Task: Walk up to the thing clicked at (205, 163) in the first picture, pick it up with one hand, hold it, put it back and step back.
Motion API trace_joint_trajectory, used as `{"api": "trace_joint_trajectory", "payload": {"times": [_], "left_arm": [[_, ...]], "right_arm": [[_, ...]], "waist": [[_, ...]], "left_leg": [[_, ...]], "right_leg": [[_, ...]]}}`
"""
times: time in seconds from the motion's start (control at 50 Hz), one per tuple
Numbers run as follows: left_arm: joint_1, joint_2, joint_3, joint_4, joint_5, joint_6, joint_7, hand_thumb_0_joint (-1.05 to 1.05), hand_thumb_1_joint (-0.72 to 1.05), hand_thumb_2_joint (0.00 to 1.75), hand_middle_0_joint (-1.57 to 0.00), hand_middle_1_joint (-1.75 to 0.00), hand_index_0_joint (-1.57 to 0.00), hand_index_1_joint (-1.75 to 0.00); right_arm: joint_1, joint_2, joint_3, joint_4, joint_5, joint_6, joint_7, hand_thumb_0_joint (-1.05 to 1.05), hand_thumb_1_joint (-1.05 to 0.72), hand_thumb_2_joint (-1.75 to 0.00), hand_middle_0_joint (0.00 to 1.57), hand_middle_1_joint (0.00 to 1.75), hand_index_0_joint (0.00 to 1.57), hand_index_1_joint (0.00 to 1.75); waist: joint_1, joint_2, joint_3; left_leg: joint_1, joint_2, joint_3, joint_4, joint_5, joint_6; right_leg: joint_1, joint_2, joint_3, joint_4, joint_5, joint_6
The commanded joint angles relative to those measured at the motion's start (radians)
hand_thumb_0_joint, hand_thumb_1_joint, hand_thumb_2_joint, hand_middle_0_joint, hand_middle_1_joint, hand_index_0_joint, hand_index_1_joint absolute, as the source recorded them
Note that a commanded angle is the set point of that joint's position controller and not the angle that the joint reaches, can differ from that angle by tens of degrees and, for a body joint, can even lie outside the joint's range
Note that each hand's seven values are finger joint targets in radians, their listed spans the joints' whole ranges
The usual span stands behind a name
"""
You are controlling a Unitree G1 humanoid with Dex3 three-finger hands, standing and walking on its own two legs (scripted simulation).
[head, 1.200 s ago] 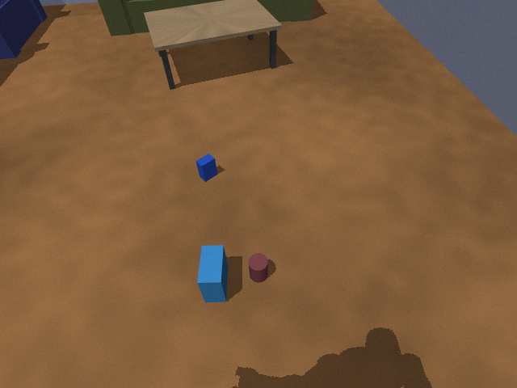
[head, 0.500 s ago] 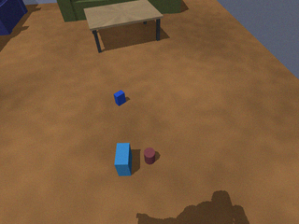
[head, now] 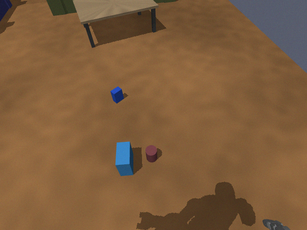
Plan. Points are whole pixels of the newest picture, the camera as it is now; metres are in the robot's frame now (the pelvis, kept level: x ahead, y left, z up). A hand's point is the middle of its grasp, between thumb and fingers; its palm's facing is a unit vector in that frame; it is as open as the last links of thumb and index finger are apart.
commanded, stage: walk up
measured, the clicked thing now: (117, 95) +1.23 +0.41 -0.72
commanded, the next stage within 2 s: stand in 1.86 s
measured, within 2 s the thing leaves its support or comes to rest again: neither
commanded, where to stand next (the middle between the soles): +0.05 -0.01 m, yaw -53 degrees
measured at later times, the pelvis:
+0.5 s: pelvis -0.02 +0.06 -0.01, yaw -25 degrees
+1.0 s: pelvis -0.01 +0.06 -0.03, yaw -42 degrees
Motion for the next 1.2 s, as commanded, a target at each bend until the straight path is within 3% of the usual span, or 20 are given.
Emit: {"api": "trace_joint_trajectory", "payload": {"times": [0.0, 0.12, 0.16, 0.18, 0.26, 0.4, 0.52, 0.54, 0.56, 0.58, 0.66, 0.76, 0.82, 0.86, 0.88, 0.98, 1.04, 1.12, 1.16, 1.18], "left_arm": [[0.045, 0.338, 0.101, -0.17, 0.02, -0.025, 0.036, 0.0, 0.9, 0.9, -0.2, -0.3, -0.2, -0.3], [-0.012, 0.267, 0.079, -0.283, -0.011, 0.002, 0.025, 0.0, 0.9, 0.9, -0.2, -0.3, -0.2, -0.3], [0.065, 0.205, 0.069, -0.31, -0.006, 0.012, 0.027, 0.0, 0.9, 0.9, -0.2, -0.3, -0.2, -0.3], [0.073, 0.275, 0.08, -0.301, 0.008, 0.021, 0.034, 0.0, 0.9, 0.9, -0.2, -0.3, -0.2, -0.3], [0.136, 0.274, 0.108, -0.265, -0.013, 0.035, -0.018, 0.0, 0.9, 0.9, -0.2, -0.3, -0.2, -0.3], [0.022, 0.236, 0.102, -0.351, -0.006, 0.018, -0.042, 0.0, 0.9, 0.9, -0.2, -0.3, -0.2, -0.3], [0.176, 0.23, 0.117, -0.3, -0.005, -0.015, -0.022, 0.0, 0.9, 0.9, -0.2, -0.3, -0.2, -0.3], [0.249, 0.302, 0.147, -0.282, -0.001, -0.025, -0.01, 0.0, 0.9, 0.9, -0.2, -0.3, -0.2, -0.3], [0.236, 0.396, 0.167, -0.317, 0.009, -0.039, 0.002, 0.0, 0.9, 0.9, -0.2, -0.3, -0.2, -0.3], [0.186, 0.41, 0.161, -0.339, -0.003, -0.032, 0.001, 0.0, 0.9, 0.9, -0.2, -0.3, -0.2, -0.3], [0.089, 0.318, 0.129, -0.361, -0.014, -0.025, 0.018, 0.0, 0.9, 0.9, -0.2, -0.3, -0.2, -0.3], [0.085, 0.317, 0.121, -0.388, -0.01, -0.018, 0.017, 0.0, 0.9, 0.9, -0.2, -0.3, -0.2, -0.3], [0.004, 0.289, 0.107, -0.417, -0.024, -0.001, 0.019, 0.0, 0.9, 0.9, -0.2, -0.3, -0.2, -0.3], [0.059, 0.197, 0.083, -0.421, -0.033, 0.009, 0.029, 0.0, 0.9, 0.9, -0.2, -0.3, -0.2, -0.3], [0.104, 0.29, 0.101, -0.386, -0.022, 0.011, 0.044, 0.0, 0.9, 0.9, -0.2, -0.3, -0.2, -0.3], [0.145, 0.281, 0.122, -0.306, -0.023, 0.007, 0.0, 0.0, 0.9, 0.9, -0.2, -0.3, -0.2, -0.3], [0.108, 0.252, 0.115, -0.313, -0.014, 0.001, -0.019, 0.0, 0.9, 0.9, -0.2, -0.3, -0.2, -0.3], [0.205, 0.234, 0.115, -0.251, -0.008, -0.014, -0.007, 0.0, 0.9, 0.9, -0.2, -0.3, -0.2, -0.3], [0.236, 0.277, 0.136, -0.235, 0.003, -0.031, 0.01, 0.0, 0.9, 0.9, -0.2, -0.3, -0.2, -0.3], [0.204, 0.354, 0.148, -0.264, 0.017, -0.044, 0.018, 0.0, 0.9, 0.9, -0.2, -0.3, -0.2, -0.3]], "right_arm": [[-0.046, -0.192, -0.084, -0.175, 0.001, -0.009, -0.004, 0.0, -0.9, -0.9, 0.2, 0.3, 0.2, 0.3], [0.105, -0.181, -0.117, -0.232, 0.002, -0.015, -0.009, 0.0, -0.9, -0.9, 0.2, 0.3, 0.2, 0.3], [0.098, -0.302, -0.152, -0.291, -0.019, -0.024, -0.025, 0.0, -0.9, -0.9, 0.2, 0.3, 0.2, 0.3], [0.054, -0.346, -0.169, -0.313, -0.002, -0.022, -0.02, 0.0, -0.9, -0.9, 0.2, 0.3, 0.2, 0.3], [0.012, -0.255, -0.138, -0.356, -0.009, -0.037, -0.024, 0.0, -0.9, -0.9, 0.2, 0.3, 0.2, 0.3], [0.213, -0.304, -0.142, -0.358, -0.007, -0.052, -0.009, 0.0, -0.9, -0.9, 0.2, 0.3, 0.2, 0.3], [0.178, -0.287, -0.12, -0.394, 0.005, -0.027, 0.002, 0.0, -0.9, -0.9, 0.2, 0.3, 0.2, 0.3], [0.196, -0.228, -0.1, -0.403, 0.012, -0.025, 0.003, 0.0, -0.9, -0.9, 0.2, 0.3, 0.2, 0.3], [0.218, -0.142, -0.065, -0.435, 0.021, -0.026, 0.004, 0.0, -0.9, -0.9, 0.2, 0.3, 0.2, 0.3], [0.163, -0.227, -0.087, -0.423, 0.012, -0.017, -0.012, 0.0, -0.9, -0.9, 0.2, 0.3, 0.2, 0.3], [0.237, -0.241, -0.087, -0.338, 0.008, -0.034, -0.015, 0.0, -0.9, -0.9, 0.2, 0.3, 0.2, 0.3], [0.237, -0.215, -0.089, -0.332, -0.001, -0.042, -0.019, 0.0, -0.9, -0.9, 0.2, 0.3, 0.2, 0.3], [0.343, -0.213, -0.104, -0.302, -0.004, -0.054, -0.029, 0.0, -0.9, -0.9, 0.2, 0.3, 0.2, 0.3], [0.319, -0.341, -0.133, -0.329, -0.02, -0.065, -0.036, 0.0, -0.9, -0.9, 0.2, 0.3, 0.2, 0.3], [0.265, -0.393, -0.146, -0.341, -0.004, -0.066, -0.028, 0.0, -0.9, -0.9, 0.2, 0.3, 0.2, 0.3], [0.179, -0.308, -0.115, -0.347, -0.015, -0.072, -0.03, 0.0, -0.9, -0.9, 0.2, 0.3, 0.2, 0.3], [0.227, -0.321, -0.119, -0.349, -0.029, -0.066, -0.021, 0.0, -0.9, -0.9, 0.2, 0.3, 0.2, 0.3], [0.156, -0.308, -0.11, -0.371, -0.018, -0.038, -0.013, 0.0, -0.9, -0.9, 0.2, 0.3, 0.2, 0.3], [0.192, -0.214, -0.078, -0.369, -0.01, -0.021, -0.013, 0.0, -0.9, -0.9, 0.2, 0.3, 0.2, 0.3], [0.18, -0.152, -0.055, -0.393, 0.0, -0.018, -0.011, 0.0, -0.9, -0.9, 0.2, 0.3, 0.2, 0.3]], "waist": [[0.001, -0.245, -0.11], [-0.094, -0.084, -0.153], [-0.062, 0.187, -0.143], [-0.071, 0.178, -0.138], [-0.017, 0.142, -0.022], [-0.097, 0.155, -0.059], [-0.009, 0.114, -0.123], [0.041, -0.08, -0.151], [0.023, -0.351, -0.13], [0.043, -0.244, -0.096], [-0.026, -0.178, -0.042], [-0.021, -0.209, -0.041], [-0.101, -0.146, -0.072], [-0.08, 0.205, -0.057], [-0.066, 0.181, -0.075], [-0.028, 0.17, -0.003], [-0.062, 0.186, -0.043], [-0.007, 0.166, -0.082], [0.012, -0.015, -0.081], [0.001, -0.227, -0.031]], "left_leg": [[-0.215, -0.039, -0.137, 0.354, -0.311, 0.011], [0.163, -0.038, -0.088, -0.087, -0.031, 0.035], [0.214, 0.381, -0.462, -0.208, 0.138, 0.16], [0.055, 0.494, -0.498, -0.234, 0.11, 0.281], [-0.052, 0.265, -0.196, -0.203, 0.039, 0.172], [0.119, 0.308, -0.108, -0.11, 0.269, 0.185], [-0.045, 0.239, 0.058, 0.189, 0.321, 0.121], [-0.194, 0.176, 0.095, 0.432, 0.198, 0.069], [-0.486, 0.018, 0.098, 0.607, -0.308, 0.003], [-0.474, 0.054, -0.018, 0.666, -0.361, -0.009], [-0.349, 0.069, -0.016, 0.515, -0.194, -0.01], [-0.182, 0.014, 0.015, 0.344, -0.148, 0.01], [0.054, -0.014, 0.015, 0.131, 0.031, 0.034], [0.048, 0.357, -0.519, -0.166, -0.035, 0.159], [-0.034, 0.476, -0.642, -0.204, -0.06, 0.251], [-0.114, 0.263, -0.24, -0.146, -0.157, 0.184], [-0.051, 0.286, -0.19, -0.118, -0.155, 0.213], [-0.179, 0.267, -0.089, 0.015, -0.106, 0.174], [-0.301, 0.175, 0.013, 0.276, -0.132, 0.096], [-0.467, 0.065, 0.071, 0.459, -0.249, 0.02]], "right_leg": [[0.067, -0.327, 0.537, -0.053, 0.509, -0.289], [-0.25, -0.061, 0.286, 0.185, 0.337, -0.097], [-0.447, 0.092, 0.129, 0.501, -0.315, 0.002], [-0.385, 0.008, 0.098, 0.645, -0.368, 0.014], [-0.34, -0.018, 0.088, 0.716, -0.151, 0.004], [-0.315, -0.036, -0.043, 0.406, -0.217, 0.009], [0.054, 0.035, -0.134, 0.014, -0.073, -0.052], [0.207, -0.054, 0.066, -0.077, -0.097, -0.087], [0.312, -0.294, 0.487, -0.097, 0.04, -0.186], [0.158, -0.393, 0.587, -0.079, 0.058, -0.333], [0.018, -0.187, 0.263, 0.025, 0.183, -0.218], [-0.138, -0.169, 0.267, 0.104, 0.383, -0.218], [-0.303, -0.121, 0.25, 0.244, 0.232, -0.151], [-0.436, 0.131, 0.087, 0.604, -0.308, -0.033], [-0.378, 0.083, 0.117, 0.746, -0.409, -0.023], [-0.343, 0.006, 0.061, 0.691, -0.23, -0.021], [-0.304, -0.012, -0.004, 0.493, -0.308, -0.006], [-0.055, 0.026, -0.112, 0.221, -0.16, -0.025], [0.056, -0.004, 0.046, 0.04, -0.186, -0.055], [0.039, -0.238, 0.472, -0.074, -0.204, -0.141]]}}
